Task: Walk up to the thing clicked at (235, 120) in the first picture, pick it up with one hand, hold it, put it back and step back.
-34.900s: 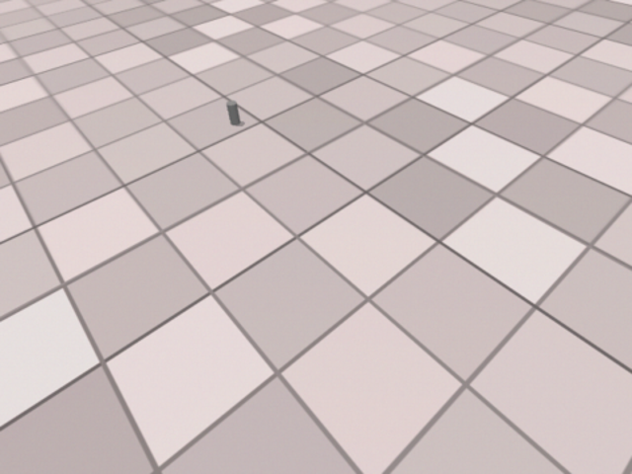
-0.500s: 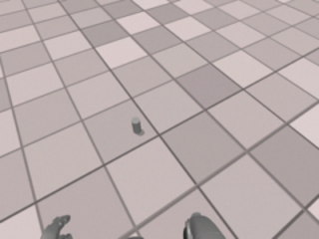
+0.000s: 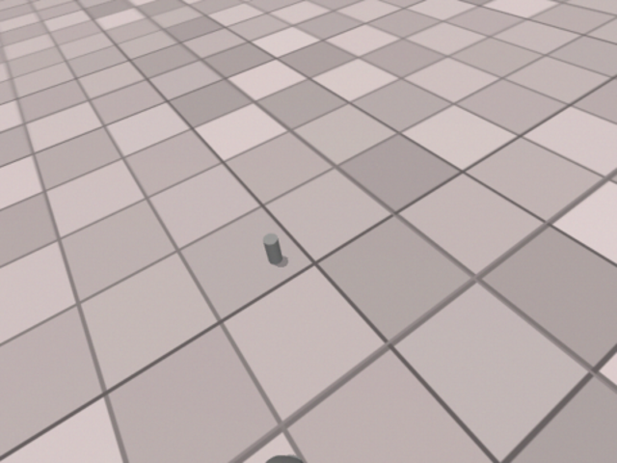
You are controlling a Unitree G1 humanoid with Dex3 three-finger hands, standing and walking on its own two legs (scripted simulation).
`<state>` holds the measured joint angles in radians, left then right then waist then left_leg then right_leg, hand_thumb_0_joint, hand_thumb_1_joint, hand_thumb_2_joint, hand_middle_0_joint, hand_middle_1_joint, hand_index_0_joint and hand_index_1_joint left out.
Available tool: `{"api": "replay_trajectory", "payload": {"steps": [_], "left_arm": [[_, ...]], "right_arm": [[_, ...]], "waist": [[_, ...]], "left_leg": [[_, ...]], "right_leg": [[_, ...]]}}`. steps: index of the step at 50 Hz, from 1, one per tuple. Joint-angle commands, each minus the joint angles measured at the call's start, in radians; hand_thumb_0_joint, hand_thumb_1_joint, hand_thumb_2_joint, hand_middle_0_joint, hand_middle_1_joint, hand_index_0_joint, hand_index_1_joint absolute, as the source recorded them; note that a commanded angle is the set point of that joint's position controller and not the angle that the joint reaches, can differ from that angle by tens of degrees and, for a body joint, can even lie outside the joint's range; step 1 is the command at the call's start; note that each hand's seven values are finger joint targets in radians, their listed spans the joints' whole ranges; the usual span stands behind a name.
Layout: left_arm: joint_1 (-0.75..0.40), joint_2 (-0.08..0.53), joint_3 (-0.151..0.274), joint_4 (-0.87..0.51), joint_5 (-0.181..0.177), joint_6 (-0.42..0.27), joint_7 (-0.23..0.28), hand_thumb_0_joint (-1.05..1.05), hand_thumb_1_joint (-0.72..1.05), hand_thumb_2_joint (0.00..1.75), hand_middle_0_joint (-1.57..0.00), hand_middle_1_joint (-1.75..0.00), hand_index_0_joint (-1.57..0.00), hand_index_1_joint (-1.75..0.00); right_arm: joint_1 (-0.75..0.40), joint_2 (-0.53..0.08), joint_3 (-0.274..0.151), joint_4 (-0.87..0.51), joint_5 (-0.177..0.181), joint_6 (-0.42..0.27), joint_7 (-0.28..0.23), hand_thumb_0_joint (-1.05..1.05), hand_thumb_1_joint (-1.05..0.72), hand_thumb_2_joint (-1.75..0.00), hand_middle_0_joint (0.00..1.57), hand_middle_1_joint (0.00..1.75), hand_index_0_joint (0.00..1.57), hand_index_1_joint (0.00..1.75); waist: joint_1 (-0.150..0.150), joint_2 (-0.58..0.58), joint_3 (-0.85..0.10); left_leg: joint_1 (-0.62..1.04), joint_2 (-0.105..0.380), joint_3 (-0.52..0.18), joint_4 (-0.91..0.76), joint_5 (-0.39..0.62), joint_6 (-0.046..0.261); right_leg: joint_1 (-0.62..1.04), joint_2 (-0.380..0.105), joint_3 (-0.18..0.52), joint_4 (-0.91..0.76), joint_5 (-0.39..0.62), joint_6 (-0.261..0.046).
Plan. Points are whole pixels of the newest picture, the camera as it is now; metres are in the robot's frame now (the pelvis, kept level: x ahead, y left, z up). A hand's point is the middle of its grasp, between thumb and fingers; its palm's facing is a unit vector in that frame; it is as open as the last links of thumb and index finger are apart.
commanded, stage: step back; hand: left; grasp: from the side
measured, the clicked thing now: (273, 249) +1.00 +0.29 -0.70
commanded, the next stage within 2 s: stand in 0.98 s
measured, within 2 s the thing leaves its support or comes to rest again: neither
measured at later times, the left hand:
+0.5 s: hand out of the picture +0.11 +0.26 -0.15, palm faces +0.05 -0.93 -0.36, open 7.4 cm
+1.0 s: hand out of the picture +0.13 +0.27 -0.15, palm faces +0.10 -0.93 -0.34, open 7.4 cm
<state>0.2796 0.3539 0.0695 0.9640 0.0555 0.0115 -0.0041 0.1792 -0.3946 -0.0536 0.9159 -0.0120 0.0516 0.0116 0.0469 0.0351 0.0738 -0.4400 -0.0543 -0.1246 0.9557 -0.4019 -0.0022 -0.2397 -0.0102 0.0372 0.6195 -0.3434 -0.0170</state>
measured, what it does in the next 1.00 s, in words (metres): steps on the spot: left foot, then right foot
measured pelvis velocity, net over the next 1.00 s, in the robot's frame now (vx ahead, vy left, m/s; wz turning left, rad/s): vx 0.05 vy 0.01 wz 0.09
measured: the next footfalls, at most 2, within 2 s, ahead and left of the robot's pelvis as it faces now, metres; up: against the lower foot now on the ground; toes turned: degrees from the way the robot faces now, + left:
left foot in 0.14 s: +0.05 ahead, +0.13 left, +0.00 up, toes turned +4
right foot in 0.42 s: +0.11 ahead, -0.13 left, +0.00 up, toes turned +2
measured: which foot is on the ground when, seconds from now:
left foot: up 0.00-0.12, down 0.14-1.00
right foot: down 0.00-0.16, up 0.18-0.40, down 0.42-1.00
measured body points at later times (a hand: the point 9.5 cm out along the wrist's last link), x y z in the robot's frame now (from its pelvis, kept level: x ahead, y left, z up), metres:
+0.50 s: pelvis +0.01 -0.01 -0.01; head +0.03 -0.01 +0.44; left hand +0.11 +0.30 -0.12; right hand +0.08 -0.33 -0.13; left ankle -0.02 +0.14 -0.72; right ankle +0.08 -0.13 -0.73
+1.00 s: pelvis +0.05 +0.01 +0.01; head +0.07 +0.02 +0.46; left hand +0.13 +0.32 -0.12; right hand +0.16 -0.28 -0.12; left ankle +0.01 +0.13 -0.73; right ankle +0.07 -0.13 -0.73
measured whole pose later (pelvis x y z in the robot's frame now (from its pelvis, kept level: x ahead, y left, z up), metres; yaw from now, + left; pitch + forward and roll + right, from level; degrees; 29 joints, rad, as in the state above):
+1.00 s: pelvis +0.05 +0.01 +0.01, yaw +5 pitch -2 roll +0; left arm 0.05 0.37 0.03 1.08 0.01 -0.01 0.00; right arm 0.09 -0.33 -0.02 1.09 -0.02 -0.01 0.00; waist 0.01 -0.02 0.08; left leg -0.15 0.00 -0.01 0.51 -0.32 -0.01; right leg -0.23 -0.05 -0.03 0.51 -0.24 0.03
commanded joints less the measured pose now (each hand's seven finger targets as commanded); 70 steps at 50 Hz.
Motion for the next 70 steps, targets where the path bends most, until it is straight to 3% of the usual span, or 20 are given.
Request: {"api": "replay_trajectory", "payload": {"steps": [1,4,6,7,8,9,10,13,18,21,22,23,24,25,31,34,42,48,55,70], "left_arm": [[-0.074,0.279,0.074,-0.111,0.003,-0.043,0.013,0.0,0.9,0.9,-0.2,-0.3,-0.2,-0.3],[-0.069,0.283,0.084,-0.119,-0.002,-0.03,0.006,0.0,0.9,0.9,-0.2,-0.3,-0.2,-0.3],[-0.087,0.268,0.065,-0.125,-0.01,-0.014,-0.001,0.0,0.9,0.9,-0.2,-0.3,-0.2,-0.3],[-0.074,0.216,0.044,-0.126,-0.014,-0.01,-0.002,0.0,0.9,0.9,-0.2,-0.3,-0.2,-0.3],[-0.073,0.155,0.025,-0.137,-0.026,-0.01,-0.004,0.0,0.9,0.9,-0.2,-0.3,-0.2,-0.3],[-0.144,0.183,0.035,-0.143,-0.033,-0.007,-0.001,0.0,0.9,0.9,-0.2,-0.3,-0.2,-0.3],[-0.205,0.263,0.055,-0.144,-0.02,-0.014,0.004,0.0,0.9,0.9,-0.2,-0.3,-0.2,-0.3],[-0.147,0.229,0.047,-0.121,-0.032,-0.028,-0.007,0.0,0.9,0.9,-0.2,-0.3,-0.2,-0.3],[-0.16,0.189,0.038,-0.096,-0.041,-0.04,-0.013,0.0,0.9,0.9,-0.2,-0.3,-0.2,-0.3],[-0.066,0.207,0.047,-0.025,-0.039,-0.049,0.006,0.0,0.9,0.9,-0.2,-0.3,-0.2,-0.3],[-0.049,0.245,0.058,-0.018,-0.031,-0.053,0.014,0.0,0.9,0.9,-0.2,-0.3,-0.2,-0.3],[-0.067,0.302,0.067,-0.031,-0.021,-0.059,0.02,0.0,0.9,0.9,-0.2,-0.3,-0.2,-0.3],[-0.152,0.34,0.067,-0.055,-0.026,-0.057,0.017,0.0,0.9,0.9,-0.2,-0.3,-0.2,-0.3],[-0.235,0.335,0.063,-0.075,-0.022,-0.055,0.013,0.0,0.9,0.9,-0.2,-0.3,-0.2,-0.3],[-0.286,0.257,0.034,-0.05,-0.036,-0.047,0.007,0.0,0.9,0.9,-0.2,-0.3,-0.2,-0.3],[-0.268,0.19,0.011,-0.033,-0.057,-0.041,0.002,0.0,0.9,0.9,-0.2,-0.3,-0.2,-0.3],[-0.258,0.217,0.008,0.026,-0.057,-0.054,0.016,0.0,0.9,0.9,-0.2,-0.3,-0.2,-0.3],[-0.282,0.211,0.002,0.043,-0.054,-0.044,0.019,0.0,0.9,0.9,-0.2,-0.3,-0.2,-0.3],[-0.259,0.195,-0.025,0.092,-0.052,-0.041,0.014,0.0,0.9,0.9,-0.2,-0.3,-0.2,-0.3],[-0.255,0.207,-0.028,0.121,-0.046,-0.054,0.009,0.0,0.9,0.9,-0.2,-0.3,-0.2,-0.3]], "right_arm": [[-0.044,-0.167,-0.037,-0.06,-0.007,-0.054,-0.013,0.0,-0.9,-0.9,0.2,0.3,0.2,0.3],[-0.026,-0.162,-0.038,-0.046,-0.018,-0.082,-0.013,0.0,-0.9,-0.9,0.2,0.3,0.2,0.3],[0.05,-0.149,-0.05,-0.008,-0.021,-0.099,-0.02,0.0,-0.9,-0.9,0.2,0.3,0.2,0.3],[0.08,-0.167,-0.063,0.009,-0.025,-0.11,-0.026,0.0,-0.9,-0.9,0.2,0.3,0.2,0.3],[0.12,-0.222,-0.076,0.012,-0.037,-0.119,-0.031,0.0,-0.9,-0.9,0.2,0.3,0.2,0.3],[0.11,-0.335,-0.093,0.003,-0.041,-0.119,-0.03,0.0,-0.9,-0.9,0.2,0.3,0.2,0.3],[0.102,-0.357,-0.103,0.006,-0.024,-0.117,-0.027,0.0,-0.9,-0.9,0.2,0.3,0.2,0.3],[0.052,-0.227,-0.07,-0.015,-0.032,-0.126,-0.03,0.0,-0.9,-0.9,0.2,0.3,0.2,0.3],[0.043,-0.213,-0.059,-0.02,-0.021,-0.109,-0.029,0.0,-0.9,-0.9,0.2,0.3,0.2,0.3],[-0.012,-0.157,-0.033,-0.038,0.001,-0.081,-0.03,0.0,-0.9,-0.9,0.2,0.3,0.2,0.3],[-0.005,-0.122,-0.017,-0.045,0.005,-0.077,-0.032,0.0,-0.9,-0.9,0.2,0.3,0.2,0.3],[0.025,-0.088,-0.005,-0.052,0.008,-0.073,-0.035,0.0,-0.9,-0.9,0.2,0.3,0.2,0.3],[0.053,-0.136,-0.022,-0.016,0.002,-0.058,-0.043,0.0,-0.9,-0.9,0.2,0.3,0.2,0.3],[0.093,-0.172,-0.037,0.017,-0.004,-0.054,-0.043,0.0,-0.9,-0.9,0.2,0.3,0.2,0.3],[0.115,-0.138,-0.023,0.093,-0.018,-0.079,-0.029,0.0,-0.9,-0.9,0.2,0.3,0.2,0.3],[-0.026,-0.209,-0.029,0.071,-0.026,-0.091,-0.031,0.0,-0.9,-0.9,0.2,0.3,0.2,0.3],[-0.063,-0.168,-0.019,0.117,-0.004,-0.089,-0.031,0.0,-0.9,-0.9,0.2,0.3,0.2,0.3],[-0.117,-0.157,-0.019,0.126,-0.007,-0.074,-0.033,0.0,-0.9,-0.9,0.2,0.3,0.2,0.3],[-0.138,-0.165,-0.003,0.136,0.007,-0.091,-0.026,0.0,-0.9,-0.9,0.2,0.3,0.2,0.3],[-0.164,-0.16,0.003,0.147,0.003,-0.083,-0.012,0.0,-0.9,-0.9,0.2,0.3,0.2,0.3]], "waist": [[0.02,-0.227,-0.009],[0.029,-0.26,-0.022],[-0.016,-0.209,-0.058],[-0.028,-0.126,-0.098],[-0.046,0.063,-0.126],[-0.07,0.12,-0.063],[-0.093,0.093,0.003],[-0.04,0.088,0.001],[-0.051,0.159,-0.043],[0.008,0.085,-0.097],[0.015,-0.017,-0.13],[0.001,-0.164,-0.14],[-0.011,-0.159,-0.131],[-0.046,-0.168,-0.07],[-0.075,-0.179,-0.071],[-0.022,-0.038,-0.083],[-0.034,-0.001,-0.186],[-0.034,-0.001,-0.143],[-0.041,-0.003,-0.161],[-0.042,-0.025,-0.1]], "left_leg": [[-0.063,0.011,0.059,-0.159,-0.058,-0.027],[0.004,0.024,0.133,-0.369,-0.091,-0.03],[0.227,0.001,0.156,-0.613,0.098,-0.006],[0.372,0.047,0.053,-0.624,0.15,0.009],[0.455,0.23,-0.239,-0.703,0.032,0.066],[0.38,0.389,-0.493,-0.727,-0.2,0.186],[0.271,0.435,-0.531,-0.746,-0.228,0.269],[0.382,0.296,-0.227,-0.648,0.157,0.185],[0.232,0.232,-0.043,-0.535,0.456,0.148],[0.064,0.154,0.037,-0.354,0.316,0.072],[-0.024,0.112,0.052,-0.273,0.191,0.046],[-0.092,0.038,0.051,-0.168,-0.013,0.015],[0.039,0.048,0.039,-0.061,-0.205,0.011],[0.105,0.077,0.035,-0.04,-0.213,0.002],[0.246,0.068,0.11,-0.469,0.115,0.014],[0.171,0.212,-0.099,-0.58,0.157,0.075],[0.285,0.162,0.049,-0.49,0.559,0.036],[0.264,0.17,0.036,-0.542,0.458,0.039],[0.373,0.188,0.032,-0.61,0.604,0.014],[0.335,0.178,0.039,-0.699,0.302,0.01]], "right_leg": [[0.06,-0.173,0.209,-0.287,-0.235,-0.134],[0.116,-0.212,0.198,-0.244,-0.15,-0.157],[0.034,-0.181,0.119,-0.112,0.006,-0.121],[-0.053,-0.14,0.065,0.018,0.085,-0.086],[-0.212,-0.052,-0.006,0.198,-0.02,-0.034],[-0.364,0.001,-0.037,0.256,-0.203,-0.011],[-0.324,-0.046,0.044,0.315,-0.232,-0.017],[-0.348,-0.062,0.044,0.268,-0.126,-0.021],[-0.066,-0.013,-0.06,0.026,-0.022,-0.004],[0.21,0.015,-0.077,-0.167,0.204,-0.012],[0.283,-0.069,0.048,-0.172,0.225,-0.031],[0.262,-0.251,0.316,-0.278,0.122,-0.09],[0.045,-0.379,0.432,-0.353,-0.134,-0.19],[-0.082,-0.38,0.445,-0.353,-0.231,-0.222],[-0.102,-0.2,0.13,-0.186,0.075,-0.086],[-0.037,-0.083,0.022,-0.113,0.08,-0.008],[0.132,-0.123,0.0,-0.116,0.442,-0.029],[0.121,-0.121,-0.005,-0.149,0.369,-0.019],[0.171,-0.121,-0.001,-0.212,0.477,-0.006],[0.164,-0.132,0.023,-0.329,0.305,0.001]]}}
